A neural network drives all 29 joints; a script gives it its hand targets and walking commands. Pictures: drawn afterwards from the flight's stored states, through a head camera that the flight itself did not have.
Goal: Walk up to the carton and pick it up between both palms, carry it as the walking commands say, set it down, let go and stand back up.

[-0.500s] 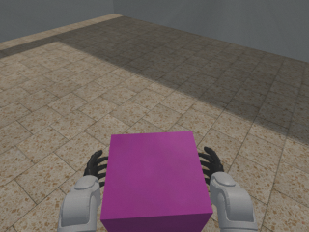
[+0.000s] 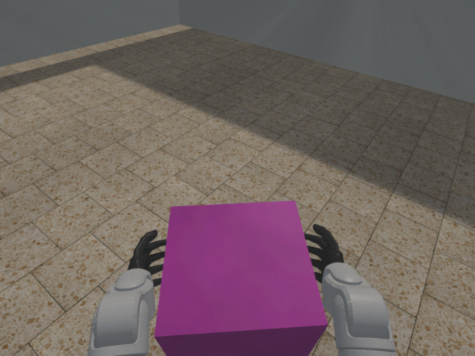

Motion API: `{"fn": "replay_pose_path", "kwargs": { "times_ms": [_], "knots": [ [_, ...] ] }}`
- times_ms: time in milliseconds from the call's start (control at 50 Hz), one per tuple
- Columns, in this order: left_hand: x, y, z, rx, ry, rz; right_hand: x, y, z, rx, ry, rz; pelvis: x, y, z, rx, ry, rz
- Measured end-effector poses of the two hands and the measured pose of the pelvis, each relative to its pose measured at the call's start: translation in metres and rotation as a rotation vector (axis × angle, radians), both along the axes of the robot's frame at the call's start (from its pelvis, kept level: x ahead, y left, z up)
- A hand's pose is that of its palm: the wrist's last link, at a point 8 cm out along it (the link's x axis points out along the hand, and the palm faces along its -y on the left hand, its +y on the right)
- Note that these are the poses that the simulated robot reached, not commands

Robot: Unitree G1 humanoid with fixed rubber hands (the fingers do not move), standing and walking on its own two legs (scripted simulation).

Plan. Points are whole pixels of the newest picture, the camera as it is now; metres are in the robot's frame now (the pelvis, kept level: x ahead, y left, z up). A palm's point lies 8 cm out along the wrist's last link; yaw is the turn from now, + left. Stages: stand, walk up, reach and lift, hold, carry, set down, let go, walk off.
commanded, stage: carry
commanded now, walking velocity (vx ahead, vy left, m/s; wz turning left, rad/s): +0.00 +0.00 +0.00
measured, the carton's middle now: (237, 293) +0.27 +0.00 -0.01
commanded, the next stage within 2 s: hold in 1.96 s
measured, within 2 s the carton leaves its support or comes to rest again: neither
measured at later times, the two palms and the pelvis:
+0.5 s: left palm (121, 284) +0.25 +0.18 +0.06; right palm (318, 278) +0.26 -0.12 +0.07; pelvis -0.02 +0.02 +0.00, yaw +0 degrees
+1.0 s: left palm (125, 295) +0.23 +0.17 +0.06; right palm (328, 289) +0.24 -0.13 +0.07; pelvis -0.03 +0.01 +0.00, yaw +0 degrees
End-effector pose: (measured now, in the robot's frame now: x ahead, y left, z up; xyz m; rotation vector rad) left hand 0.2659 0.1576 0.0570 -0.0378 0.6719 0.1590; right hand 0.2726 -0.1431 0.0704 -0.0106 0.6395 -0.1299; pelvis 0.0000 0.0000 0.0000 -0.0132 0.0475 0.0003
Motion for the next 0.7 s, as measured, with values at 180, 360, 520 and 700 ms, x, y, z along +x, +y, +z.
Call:
{"fn": "replay_pose_path", "kwargs": {
  "times_ms": [180, 360, 520, 700],
  "knots": [
    [-0.005, 0.015, 0.001, 0.006, 0.003, -0.005, -0.006, 0.014, -0.001, 0.000, 0.003, 0.002, -0.006, 0.015, 0.000, 0.000, -0.003, -0.001],
    [-0.011, 0.021, 0.002, 0.008, -0.014, -0.018, -0.012, 0.021, 0.000, 0.007, -0.013, -0.001, -0.012, 0.023, -0.001, 0.007, -0.009, -0.003],
    [-0.015, 0.025, 0.006, 0.005, -0.028, -0.007, -0.016, 0.025, 0.003, 0.005, -0.026, 0.006, -0.018, 0.025, -0.001, 0.008, -0.005, 0.000],
    [-0.023, 0.022, -0.002, 0.027, 0.011, -0.016, -0.024, 0.022, -0.011, 0.014, 0.013, 0.008, -0.024, 0.024, 0.000, 0.009, -0.015, 0.007]
  ]
}}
